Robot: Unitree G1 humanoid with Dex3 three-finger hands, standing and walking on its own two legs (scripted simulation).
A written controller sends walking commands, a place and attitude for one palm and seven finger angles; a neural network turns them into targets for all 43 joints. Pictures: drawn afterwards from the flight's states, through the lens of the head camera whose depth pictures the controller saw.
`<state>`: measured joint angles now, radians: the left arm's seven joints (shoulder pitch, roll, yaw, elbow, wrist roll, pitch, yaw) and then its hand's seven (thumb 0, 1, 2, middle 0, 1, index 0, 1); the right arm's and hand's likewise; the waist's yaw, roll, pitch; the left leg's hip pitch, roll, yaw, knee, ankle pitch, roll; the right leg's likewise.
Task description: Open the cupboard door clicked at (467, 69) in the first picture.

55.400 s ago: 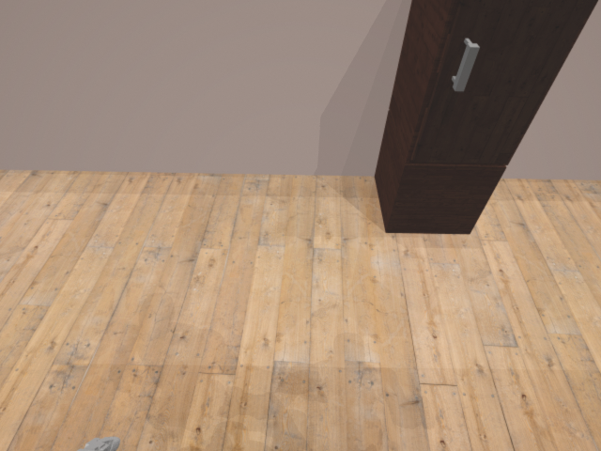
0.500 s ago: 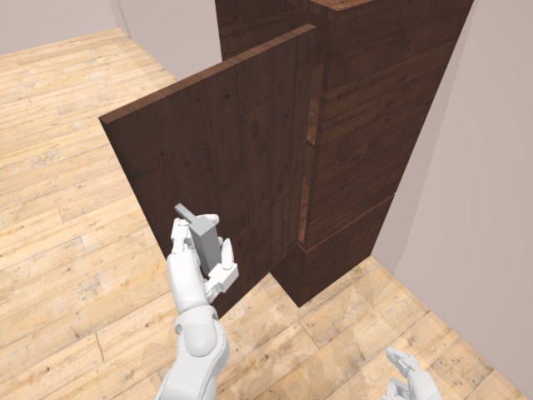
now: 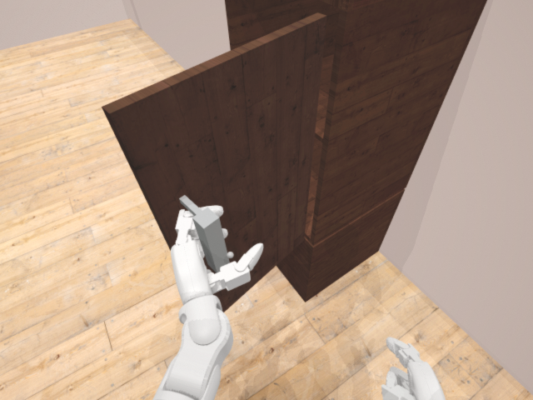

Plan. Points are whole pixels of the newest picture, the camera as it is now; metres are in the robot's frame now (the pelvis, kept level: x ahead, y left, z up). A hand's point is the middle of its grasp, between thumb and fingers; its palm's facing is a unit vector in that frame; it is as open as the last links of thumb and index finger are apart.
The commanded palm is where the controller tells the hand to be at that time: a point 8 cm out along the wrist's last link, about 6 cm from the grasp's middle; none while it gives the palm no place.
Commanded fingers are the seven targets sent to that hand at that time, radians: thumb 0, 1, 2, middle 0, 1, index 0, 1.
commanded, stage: open thumb and fingers to let go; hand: left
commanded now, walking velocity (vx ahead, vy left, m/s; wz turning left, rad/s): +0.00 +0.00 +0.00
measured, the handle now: (203, 234) +0.35 +0.12 +0.07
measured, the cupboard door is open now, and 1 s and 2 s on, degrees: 100 100 100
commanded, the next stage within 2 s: slide the hand sideways off the handle in 0.44 s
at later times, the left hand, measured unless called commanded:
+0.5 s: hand (228, 257) +0.31 +0.07 +0.07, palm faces +0.33 -0.94 -0.01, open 15.3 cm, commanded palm +0.27 +0.11 +0.07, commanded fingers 0.00 -0.50 0.30 -0.15 -0.30 -0.15 -0.30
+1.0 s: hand (220, 277) +0.27 +0.08 +0.07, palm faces -0.07 -1.00 +0.02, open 16.4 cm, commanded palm +0.24 +0.13 +0.07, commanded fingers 0.00 -0.50 0.30 -0.15 -0.30 -0.15 -0.30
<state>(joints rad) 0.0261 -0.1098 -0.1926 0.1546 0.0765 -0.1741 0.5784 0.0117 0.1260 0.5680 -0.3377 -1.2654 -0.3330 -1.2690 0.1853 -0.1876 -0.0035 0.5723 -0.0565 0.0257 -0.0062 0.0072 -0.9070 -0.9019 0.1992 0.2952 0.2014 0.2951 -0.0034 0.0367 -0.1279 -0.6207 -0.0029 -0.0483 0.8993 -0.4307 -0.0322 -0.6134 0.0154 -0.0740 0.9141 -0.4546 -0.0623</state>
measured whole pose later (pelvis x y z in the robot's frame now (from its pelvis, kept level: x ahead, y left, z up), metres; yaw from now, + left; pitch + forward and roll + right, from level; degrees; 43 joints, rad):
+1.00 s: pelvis -0.02 +0.03 +0.00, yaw -2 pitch +7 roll +0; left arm 0.06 0.01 -0.19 0.11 -0.04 -0.23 0.15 -0.01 -0.50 0.30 -0.10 -0.31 -0.12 -0.31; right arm 0.28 -0.22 0.02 0.49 0.01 -0.04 0.01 0.01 -0.91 -0.90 0.20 0.30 0.20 0.30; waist -0.01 0.03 -0.10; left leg -0.64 -0.02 0.00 0.94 -0.43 0.02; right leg -0.63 0.00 -0.03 0.93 -0.43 -0.02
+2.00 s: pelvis -0.01 +0.02 -0.02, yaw -1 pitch +8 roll -1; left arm 0.58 0.19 -0.04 -0.36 -0.17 -0.26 -0.08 -0.01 -0.50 0.30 -0.15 -0.30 -0.15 -0.30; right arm 0.29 -0.22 0.02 0.41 0.04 -0.09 -0.05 0.01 -0.91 -0.90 0.20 0.30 0.20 0.30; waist 0.00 0.05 -0.13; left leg -0.71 0.00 -0.04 1.06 -0.50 -0.01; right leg -0.69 0.02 -0.07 1.04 -0.50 -0.04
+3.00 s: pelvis +0.02 +0.04 +0.05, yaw -2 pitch -3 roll -1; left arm 0.50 0.34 0.29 -0.43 -0.06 -0.05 0.12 0.01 0.53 0.74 -0.19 -0.30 -0.19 -0.30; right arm 0.21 -0.22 0.04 0.60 0.01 -0.12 -0.09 0.01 -0.90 -0.90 0.20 0.30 0.20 0.30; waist 0.07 0.05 -0.01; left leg -0.15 -0.02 0.00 0.50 -0.30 0.03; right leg -0.13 0.00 -0.02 0.47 -0.28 0.00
